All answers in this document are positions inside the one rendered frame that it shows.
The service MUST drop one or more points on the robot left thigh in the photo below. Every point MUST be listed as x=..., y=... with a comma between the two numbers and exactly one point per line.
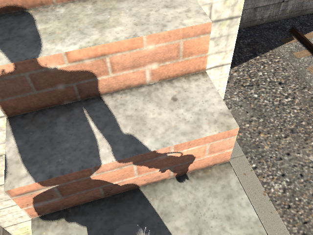
x=132, y=229

